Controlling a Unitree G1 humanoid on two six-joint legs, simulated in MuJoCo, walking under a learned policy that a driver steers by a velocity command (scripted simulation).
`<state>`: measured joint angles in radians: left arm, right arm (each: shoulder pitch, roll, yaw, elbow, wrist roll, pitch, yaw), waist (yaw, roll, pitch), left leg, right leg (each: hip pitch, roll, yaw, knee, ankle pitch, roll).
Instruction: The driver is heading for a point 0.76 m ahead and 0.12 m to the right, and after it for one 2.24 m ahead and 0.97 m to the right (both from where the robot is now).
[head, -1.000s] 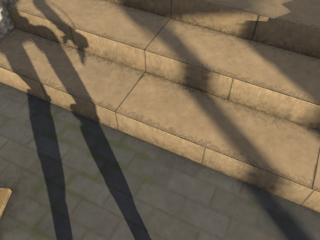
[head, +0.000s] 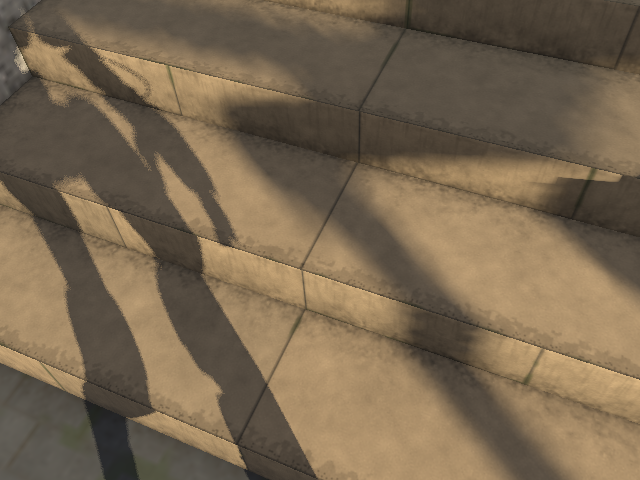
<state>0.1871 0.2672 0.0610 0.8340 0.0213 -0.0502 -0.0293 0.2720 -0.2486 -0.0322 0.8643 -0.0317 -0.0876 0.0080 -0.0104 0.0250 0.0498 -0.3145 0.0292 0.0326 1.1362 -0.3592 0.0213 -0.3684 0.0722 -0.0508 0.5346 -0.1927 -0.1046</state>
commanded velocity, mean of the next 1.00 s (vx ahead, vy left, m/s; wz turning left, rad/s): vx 0.50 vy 0.00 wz -0.38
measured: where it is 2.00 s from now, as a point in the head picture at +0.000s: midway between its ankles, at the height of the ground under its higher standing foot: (527, 188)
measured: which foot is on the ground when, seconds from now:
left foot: up 0.00-0.36, down 0.38-0.84, up 0.86-1.00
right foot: down 0.00-0.38, up 0.40-0.80, down 0.82-1.00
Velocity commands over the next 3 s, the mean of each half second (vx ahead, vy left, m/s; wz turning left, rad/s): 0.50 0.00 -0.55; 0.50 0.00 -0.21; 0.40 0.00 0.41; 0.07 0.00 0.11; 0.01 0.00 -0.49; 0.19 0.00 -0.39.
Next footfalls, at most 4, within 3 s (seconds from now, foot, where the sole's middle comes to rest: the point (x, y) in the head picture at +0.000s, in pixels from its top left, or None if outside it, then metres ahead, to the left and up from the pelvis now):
0.38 left None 0.30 0.08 -0.77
0.82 right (468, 468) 0.42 -0.21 -0.62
1.38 left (426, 251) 0.80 -0.16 -0.48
1.96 right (611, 143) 0.93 -0.51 -0.34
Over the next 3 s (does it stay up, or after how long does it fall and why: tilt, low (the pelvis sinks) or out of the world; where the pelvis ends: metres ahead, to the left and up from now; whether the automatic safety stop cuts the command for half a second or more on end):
stays up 1.00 -0.44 0.44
